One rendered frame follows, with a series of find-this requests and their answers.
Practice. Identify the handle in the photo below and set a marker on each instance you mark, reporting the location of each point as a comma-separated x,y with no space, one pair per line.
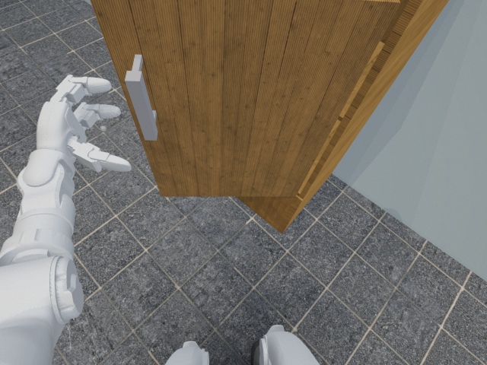
139,96

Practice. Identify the cupboard door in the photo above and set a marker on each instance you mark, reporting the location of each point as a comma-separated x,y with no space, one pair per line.
246,91

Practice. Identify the robot left shin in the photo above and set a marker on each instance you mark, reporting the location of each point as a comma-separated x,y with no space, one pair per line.
190,344

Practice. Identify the robot left forearm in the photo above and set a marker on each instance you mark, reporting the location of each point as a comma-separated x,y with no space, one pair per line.
45,222

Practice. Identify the robot left thigh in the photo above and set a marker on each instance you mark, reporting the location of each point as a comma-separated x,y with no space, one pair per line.
189,356

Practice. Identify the robot left hand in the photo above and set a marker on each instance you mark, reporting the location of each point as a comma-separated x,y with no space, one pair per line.
57,124

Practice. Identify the left robot upper arm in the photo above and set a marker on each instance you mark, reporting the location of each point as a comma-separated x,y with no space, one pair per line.
37,299

